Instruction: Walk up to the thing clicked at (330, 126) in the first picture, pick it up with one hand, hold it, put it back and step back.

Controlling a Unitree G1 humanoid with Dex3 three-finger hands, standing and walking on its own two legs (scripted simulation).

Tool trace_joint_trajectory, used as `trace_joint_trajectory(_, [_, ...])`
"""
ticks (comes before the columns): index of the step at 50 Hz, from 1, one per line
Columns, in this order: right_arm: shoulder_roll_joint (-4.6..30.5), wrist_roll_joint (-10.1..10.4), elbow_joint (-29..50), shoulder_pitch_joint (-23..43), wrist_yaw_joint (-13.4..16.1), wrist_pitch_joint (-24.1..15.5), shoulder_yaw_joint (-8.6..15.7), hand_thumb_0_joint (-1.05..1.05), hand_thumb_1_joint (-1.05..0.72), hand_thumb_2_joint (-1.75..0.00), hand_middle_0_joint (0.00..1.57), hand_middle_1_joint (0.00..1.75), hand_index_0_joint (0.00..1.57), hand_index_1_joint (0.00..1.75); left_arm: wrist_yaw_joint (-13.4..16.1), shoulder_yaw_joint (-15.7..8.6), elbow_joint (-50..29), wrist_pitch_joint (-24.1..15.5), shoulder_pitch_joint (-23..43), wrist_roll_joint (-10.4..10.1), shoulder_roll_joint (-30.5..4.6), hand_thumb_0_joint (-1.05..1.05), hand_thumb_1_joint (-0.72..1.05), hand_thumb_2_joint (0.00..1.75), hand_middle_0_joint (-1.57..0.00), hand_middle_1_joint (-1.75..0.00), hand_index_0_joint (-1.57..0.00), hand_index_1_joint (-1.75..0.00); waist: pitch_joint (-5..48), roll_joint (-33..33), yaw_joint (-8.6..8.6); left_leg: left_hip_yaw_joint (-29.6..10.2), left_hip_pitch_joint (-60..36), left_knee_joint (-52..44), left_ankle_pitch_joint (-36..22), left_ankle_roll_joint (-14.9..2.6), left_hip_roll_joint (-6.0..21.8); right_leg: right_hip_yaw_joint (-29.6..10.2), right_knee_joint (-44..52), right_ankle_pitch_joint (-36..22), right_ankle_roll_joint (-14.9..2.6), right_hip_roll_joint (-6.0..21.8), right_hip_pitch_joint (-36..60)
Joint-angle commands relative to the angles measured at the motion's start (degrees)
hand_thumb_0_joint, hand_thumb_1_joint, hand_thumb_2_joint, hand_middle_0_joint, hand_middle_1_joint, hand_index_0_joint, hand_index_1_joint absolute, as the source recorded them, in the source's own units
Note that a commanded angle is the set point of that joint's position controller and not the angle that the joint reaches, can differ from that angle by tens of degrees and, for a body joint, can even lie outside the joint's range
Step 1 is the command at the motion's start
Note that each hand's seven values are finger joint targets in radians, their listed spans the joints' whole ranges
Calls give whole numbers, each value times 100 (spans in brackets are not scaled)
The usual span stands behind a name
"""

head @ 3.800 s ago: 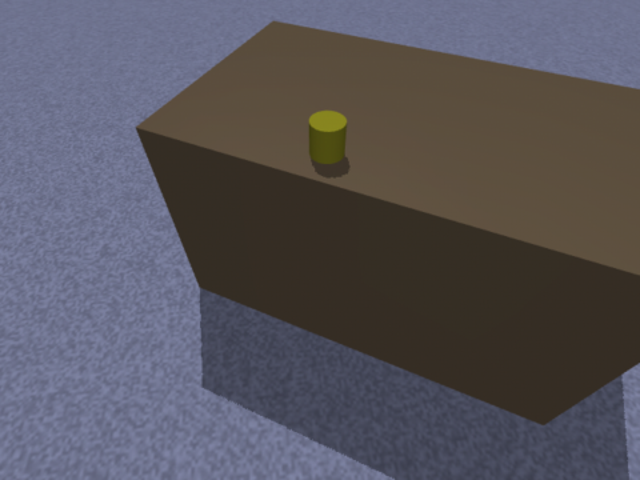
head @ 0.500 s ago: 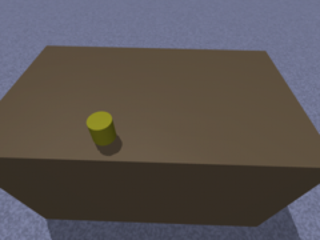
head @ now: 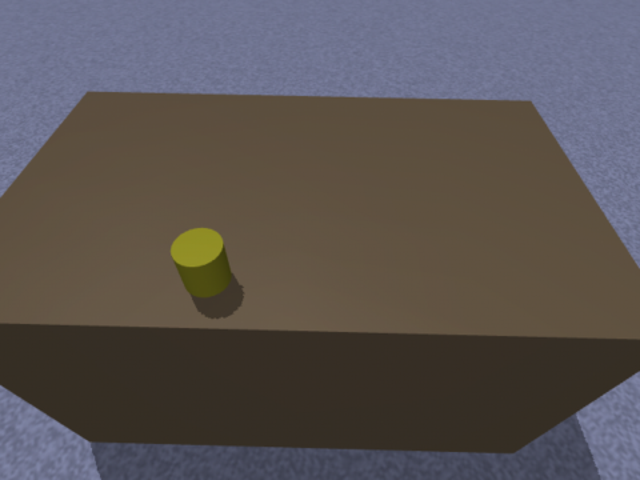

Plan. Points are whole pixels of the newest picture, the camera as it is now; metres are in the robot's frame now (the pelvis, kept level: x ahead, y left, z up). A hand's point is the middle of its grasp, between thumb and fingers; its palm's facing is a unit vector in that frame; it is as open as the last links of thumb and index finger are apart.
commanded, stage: stand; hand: left
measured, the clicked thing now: (202, 263) +0.45 +0.22 -0.04
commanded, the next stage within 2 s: none
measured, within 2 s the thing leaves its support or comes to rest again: neither
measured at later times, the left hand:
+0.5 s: hand out of the picture +0.07 +0.25 -0.15, palm faces -0.02 -0.94 -0.35, open 7.3 cm
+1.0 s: hand out of the picture +0.07 +0.25 -0.15, palm faces -0.02 -0.94 -0.35, open 7.3 cm
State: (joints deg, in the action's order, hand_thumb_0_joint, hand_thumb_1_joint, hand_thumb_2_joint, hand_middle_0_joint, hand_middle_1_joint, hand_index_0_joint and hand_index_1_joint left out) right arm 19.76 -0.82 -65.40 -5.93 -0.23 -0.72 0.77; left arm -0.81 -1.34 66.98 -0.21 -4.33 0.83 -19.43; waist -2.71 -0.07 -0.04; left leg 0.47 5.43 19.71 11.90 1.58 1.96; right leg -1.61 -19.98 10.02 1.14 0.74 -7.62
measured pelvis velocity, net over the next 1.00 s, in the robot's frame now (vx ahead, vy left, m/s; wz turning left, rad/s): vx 0.00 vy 0.00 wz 0.01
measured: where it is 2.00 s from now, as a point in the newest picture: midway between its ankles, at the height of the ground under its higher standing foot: outside the picture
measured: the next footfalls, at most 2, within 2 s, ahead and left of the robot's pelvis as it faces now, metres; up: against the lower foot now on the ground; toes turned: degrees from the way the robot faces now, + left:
none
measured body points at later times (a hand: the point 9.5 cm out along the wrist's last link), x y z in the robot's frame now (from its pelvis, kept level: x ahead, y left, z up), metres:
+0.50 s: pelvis +0.00 +0.00 +0.00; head +0.00 -0.01 +0.45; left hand +0.07 +0.30 -0.13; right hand +0.08 -0.31 -0.13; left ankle -0.01 +0.14 -0.75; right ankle +0.01 -0.13 -0.75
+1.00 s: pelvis +0.00 +0.00 +0.00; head +0.01 -0.01 +0.45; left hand +0.07 +0.30 -0.13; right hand +0.07 -0.31 -0.13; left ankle -0.01 +0.14 -0.75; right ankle +0.01 -0.13 -0.75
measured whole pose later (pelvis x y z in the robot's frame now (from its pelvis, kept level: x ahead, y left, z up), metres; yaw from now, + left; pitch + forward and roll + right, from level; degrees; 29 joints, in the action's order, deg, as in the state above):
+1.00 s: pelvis +0.00 +0.00 +0.00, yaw +0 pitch -3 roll +0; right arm 20.4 -0.8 -64.6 -6.5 -0.5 -0.1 0.2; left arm -0.6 0.2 64.6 -0.6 -6.4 0.7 -20.4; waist -3.1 -0.2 0.1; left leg 0.1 5.1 18.8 11.2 2.0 2.1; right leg -1.2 -19.9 9.9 0.8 0.6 -7.6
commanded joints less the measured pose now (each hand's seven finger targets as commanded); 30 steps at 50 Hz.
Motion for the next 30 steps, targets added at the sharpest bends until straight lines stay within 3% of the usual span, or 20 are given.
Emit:
trace_joint_trajectory(1, [1292, 18, 384, 337, 77, -122, 230, 0, -90, -90, 20, 30, 20, 30, 109, -179, -412, -160, 238, -52, -1226, 0, 90, 90, -20, -30, -20, -30, 409, -68, 4, -466, -12, -364, -1185, -209, 622, -366, 192, -1129, -197, 615, 183])
trace_joint_trajectory(4, [1278, 27, 377, 291, 80, -115, 216, 0, -90, -90, 20, 30, 20, 30, 115, -165, -464, -165, 273, -59, -1217, 0, 90, 90, -20, -30, -20, -30, 534, -28, -9, -418, -31, -341, -1299, -214, 596, -383, 175, -1391, -193, 644, 343])
trace_joint_trajectory(13, [1232, 39, 389, 309, 40, -61, 189, 0, -90, -90, 20, 30, 20, 30, 128, -120, -499, -164, 228, -51, -1287, 0, 90, 90, -20, -30, -20, -30, 339, -4, -35, -429, 39, -443, -676, -196, 538, -388, 342, -797, -175, 621, 149])
trace_joint_trajectory(30, [1243, 33, 391, 238, 16, -55, 174, 0, -90, -90, 20, 30, 20, 30, 114, -115, -535, -162, 89, -61, -1354, 0, 90, 90, -20, -30, -20, -30, 284, 62, -35, -439, -1, -458, -448, -201, 522, -438, 399, -457, -205, 607, -32])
